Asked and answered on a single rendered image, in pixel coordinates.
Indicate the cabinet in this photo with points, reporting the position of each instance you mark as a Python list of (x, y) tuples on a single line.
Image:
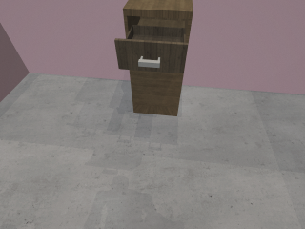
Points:
[(157, 93)]

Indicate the drawer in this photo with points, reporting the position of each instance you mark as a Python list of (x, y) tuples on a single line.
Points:
[(151, 42)]

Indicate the handle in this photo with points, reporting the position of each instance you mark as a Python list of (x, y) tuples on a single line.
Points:
[(149, 63)]

